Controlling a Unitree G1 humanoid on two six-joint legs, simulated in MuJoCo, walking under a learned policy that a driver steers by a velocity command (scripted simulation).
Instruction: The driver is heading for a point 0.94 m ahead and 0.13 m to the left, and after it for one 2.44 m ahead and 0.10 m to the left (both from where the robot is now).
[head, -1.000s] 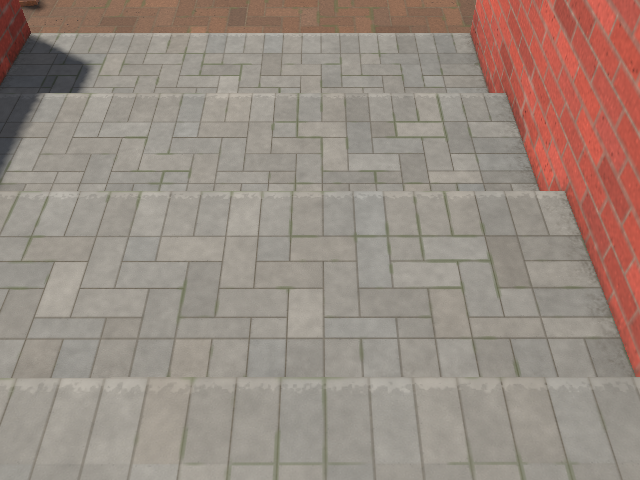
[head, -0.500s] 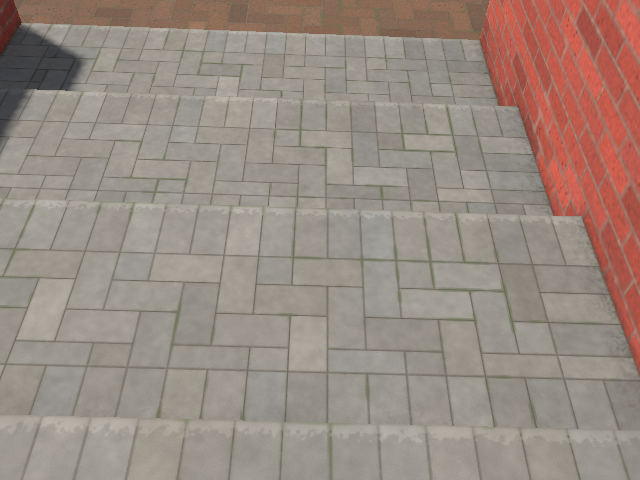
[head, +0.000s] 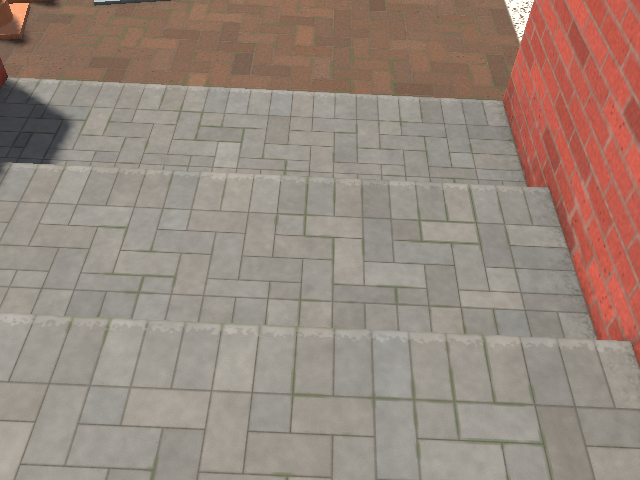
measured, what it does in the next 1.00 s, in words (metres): goes down: left foot 0.16 m lower, then right foot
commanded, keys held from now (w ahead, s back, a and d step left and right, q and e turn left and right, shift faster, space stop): w+shift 0.66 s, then w+q+shift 0.34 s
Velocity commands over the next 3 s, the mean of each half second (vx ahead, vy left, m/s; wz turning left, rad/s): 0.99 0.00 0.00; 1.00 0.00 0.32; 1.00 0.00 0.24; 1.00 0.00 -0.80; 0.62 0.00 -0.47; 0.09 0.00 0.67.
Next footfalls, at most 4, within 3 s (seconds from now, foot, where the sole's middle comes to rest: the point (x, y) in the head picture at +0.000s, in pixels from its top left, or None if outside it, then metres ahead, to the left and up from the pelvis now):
0.36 left None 0.52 0.13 -0.92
0.70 right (348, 356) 0.89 -0.06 -0.92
1.20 left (296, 276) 1.28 0.09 -1.08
1.52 right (304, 192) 1.68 0.07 -1.08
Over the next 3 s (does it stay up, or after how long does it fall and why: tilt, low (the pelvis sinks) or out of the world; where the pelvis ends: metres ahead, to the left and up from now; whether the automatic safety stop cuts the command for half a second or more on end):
stays up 2.38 0.17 -0.46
